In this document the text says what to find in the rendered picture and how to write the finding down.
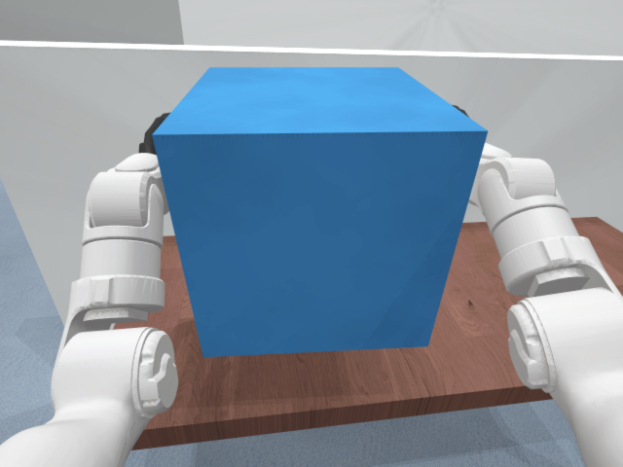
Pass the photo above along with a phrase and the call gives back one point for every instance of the left robot forearm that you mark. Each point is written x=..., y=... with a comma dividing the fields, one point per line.
x=121, y=257

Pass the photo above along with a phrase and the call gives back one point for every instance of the right robot upper arm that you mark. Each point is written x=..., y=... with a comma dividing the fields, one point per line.
x=571, y=346

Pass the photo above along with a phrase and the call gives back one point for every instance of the right robot forearm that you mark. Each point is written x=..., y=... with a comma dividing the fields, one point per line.
x=540, y=249

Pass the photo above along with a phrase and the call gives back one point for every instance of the robot right hand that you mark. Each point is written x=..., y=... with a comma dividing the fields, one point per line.
x=462, y=111

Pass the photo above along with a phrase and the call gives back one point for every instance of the carton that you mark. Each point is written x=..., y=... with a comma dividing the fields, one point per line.
x=315, y=208

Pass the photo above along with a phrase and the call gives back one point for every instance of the table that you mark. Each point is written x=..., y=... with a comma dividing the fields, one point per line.
x=467, y=364

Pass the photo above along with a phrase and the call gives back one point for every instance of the robot left hand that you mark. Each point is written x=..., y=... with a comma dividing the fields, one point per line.
x=148, y=145

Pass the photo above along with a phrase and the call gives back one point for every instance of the left robot upper arm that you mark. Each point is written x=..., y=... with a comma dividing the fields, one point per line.
x=108, y=385

